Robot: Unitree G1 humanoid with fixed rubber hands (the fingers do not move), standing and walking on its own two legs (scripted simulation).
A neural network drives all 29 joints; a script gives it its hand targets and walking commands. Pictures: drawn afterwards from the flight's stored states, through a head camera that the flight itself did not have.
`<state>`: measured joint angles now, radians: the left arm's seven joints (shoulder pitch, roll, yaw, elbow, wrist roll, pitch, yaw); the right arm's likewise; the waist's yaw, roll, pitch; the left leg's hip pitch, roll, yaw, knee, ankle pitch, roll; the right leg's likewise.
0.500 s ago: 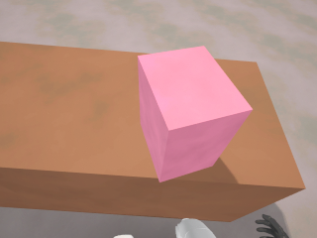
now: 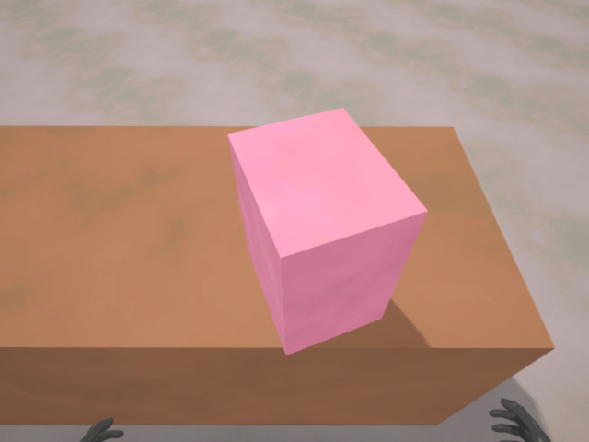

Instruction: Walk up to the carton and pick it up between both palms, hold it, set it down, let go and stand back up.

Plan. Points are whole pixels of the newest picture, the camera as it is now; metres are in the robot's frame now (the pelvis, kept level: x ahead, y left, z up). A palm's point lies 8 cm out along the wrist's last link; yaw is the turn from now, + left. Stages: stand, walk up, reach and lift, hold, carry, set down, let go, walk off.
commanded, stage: walk up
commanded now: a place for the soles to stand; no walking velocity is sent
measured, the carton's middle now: (313, 236) +0.40 -0.02 +0.02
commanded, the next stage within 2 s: reach and lift in 1.50 s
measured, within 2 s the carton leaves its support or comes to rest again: neither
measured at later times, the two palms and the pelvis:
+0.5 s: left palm out of the picture +0.08 +0.28 -0.11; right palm out of the picture +0.05 -0.32 -0.12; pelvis +0.00 -0.02 +0.00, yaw -1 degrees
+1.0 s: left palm out of the picture +0.09 +0.29 -0.11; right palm out of the picture +0.05 -0.34 -0.10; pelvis -0.01 -0.01 +0.00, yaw -2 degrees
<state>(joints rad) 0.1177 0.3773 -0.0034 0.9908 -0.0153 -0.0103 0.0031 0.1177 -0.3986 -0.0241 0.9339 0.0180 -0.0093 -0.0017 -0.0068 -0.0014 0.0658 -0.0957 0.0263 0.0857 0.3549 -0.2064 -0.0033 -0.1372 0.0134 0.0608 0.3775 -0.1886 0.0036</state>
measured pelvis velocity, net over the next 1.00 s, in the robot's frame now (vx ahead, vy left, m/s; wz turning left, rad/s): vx -0.01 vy -0.01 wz -0.03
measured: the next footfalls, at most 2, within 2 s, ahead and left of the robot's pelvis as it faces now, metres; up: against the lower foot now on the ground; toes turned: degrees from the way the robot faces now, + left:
none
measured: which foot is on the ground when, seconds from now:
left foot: down 0.00-1.00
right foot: down 0.00-1.00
